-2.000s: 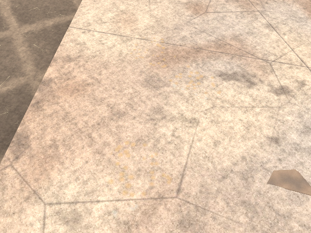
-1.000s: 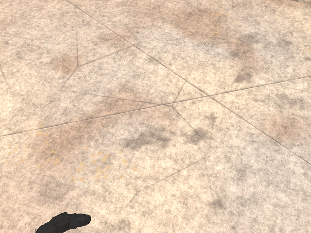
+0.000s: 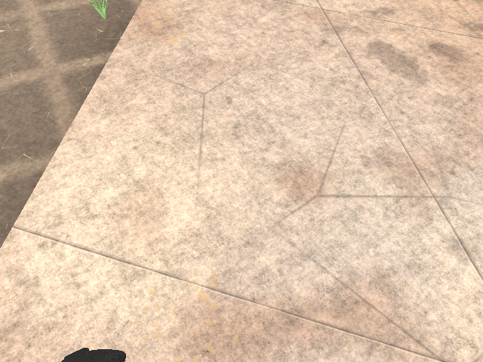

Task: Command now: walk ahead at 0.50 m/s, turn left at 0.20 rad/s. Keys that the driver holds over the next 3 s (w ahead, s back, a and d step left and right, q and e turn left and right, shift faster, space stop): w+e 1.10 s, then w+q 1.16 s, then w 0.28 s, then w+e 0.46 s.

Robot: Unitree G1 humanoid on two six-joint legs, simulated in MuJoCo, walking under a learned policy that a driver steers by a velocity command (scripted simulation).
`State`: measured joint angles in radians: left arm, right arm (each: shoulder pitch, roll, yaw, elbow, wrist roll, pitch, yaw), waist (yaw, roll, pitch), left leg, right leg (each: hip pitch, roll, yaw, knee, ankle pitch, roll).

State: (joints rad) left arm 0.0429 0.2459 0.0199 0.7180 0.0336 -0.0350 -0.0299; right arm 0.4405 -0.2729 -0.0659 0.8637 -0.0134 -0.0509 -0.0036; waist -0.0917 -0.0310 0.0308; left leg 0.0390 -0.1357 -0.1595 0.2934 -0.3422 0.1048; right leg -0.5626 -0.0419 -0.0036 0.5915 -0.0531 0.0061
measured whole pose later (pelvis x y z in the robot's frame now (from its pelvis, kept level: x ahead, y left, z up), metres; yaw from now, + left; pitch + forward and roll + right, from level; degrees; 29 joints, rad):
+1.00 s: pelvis +0.50 -0.08 +0.00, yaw -29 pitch +2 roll +2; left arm 0.04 0.26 0.04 0.70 0.04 0.01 -0.09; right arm 0.42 -0.25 -0.05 0.88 -0.02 -0.08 -0.01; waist -0.07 -0.03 0.04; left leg 0.07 0.01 0.24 0.25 -0.34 -0.01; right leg -0.61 -0.05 -0.06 0.69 -0.10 -0.07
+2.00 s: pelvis +0.98 -0.34 +0.01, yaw -11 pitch +2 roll +0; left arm 0.09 0.26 0.01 0.74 0.04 -0.03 -0.02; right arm 0.39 -0.28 -0.07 0.87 0.00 -0.04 0.01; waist -0.06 -0.03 0.04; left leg -0.06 -0.15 -0.12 0.30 -0.25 0.12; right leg -0.65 -0.11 0.05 0.75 -0.08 0.06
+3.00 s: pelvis +1.50 -0.38 +0.01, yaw -7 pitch +1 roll +1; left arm 0.16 0.25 0.06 0.83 0.03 0.00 -0.06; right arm 0.40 -0.23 -0.04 0.92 -0.02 -0.09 -0.01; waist -0.03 -0.04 0.03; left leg 0.04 -0.03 0.23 0.22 -0.28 0.05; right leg -0.65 -0.08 -0.04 0.82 -0.03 -0.04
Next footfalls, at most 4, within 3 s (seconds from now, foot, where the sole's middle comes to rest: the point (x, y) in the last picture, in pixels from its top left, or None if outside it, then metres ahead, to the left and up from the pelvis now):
0.06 right None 0.20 -0.11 -0.77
0.56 left None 0.47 0.05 -0.77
1.08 right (316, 296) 0.63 -0.26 -0.77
1.64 left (304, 203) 0.97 -0.28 -0.77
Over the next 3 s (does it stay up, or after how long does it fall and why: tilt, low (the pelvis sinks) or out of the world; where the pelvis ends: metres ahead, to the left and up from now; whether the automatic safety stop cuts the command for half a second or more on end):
stays up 1.50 -0.38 0.01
